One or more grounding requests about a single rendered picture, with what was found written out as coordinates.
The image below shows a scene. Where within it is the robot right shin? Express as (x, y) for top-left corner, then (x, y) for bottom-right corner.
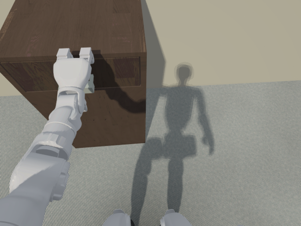
(165, 209), (175, 215)

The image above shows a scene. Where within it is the cabinet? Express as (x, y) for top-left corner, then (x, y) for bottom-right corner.
(0, 0), (147, 148)

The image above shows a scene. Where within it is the left robot forearm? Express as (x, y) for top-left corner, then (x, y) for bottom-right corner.
(9, 87), (85, 192)

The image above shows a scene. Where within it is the left robot upper arm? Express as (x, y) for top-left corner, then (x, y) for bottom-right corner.
(0, 152), (70, 226)

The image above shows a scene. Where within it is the right robot thigh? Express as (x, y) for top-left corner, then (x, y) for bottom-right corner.
(160, 212), (192, 226)

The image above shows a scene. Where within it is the handle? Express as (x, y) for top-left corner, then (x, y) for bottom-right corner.
(58, 74), (95, 94)

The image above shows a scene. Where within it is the robot left hand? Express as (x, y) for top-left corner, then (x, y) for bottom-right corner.
(53, 48), (94, 112)

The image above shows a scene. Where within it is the drawer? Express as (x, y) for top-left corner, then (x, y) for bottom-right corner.
(1, 56), (140, 91)

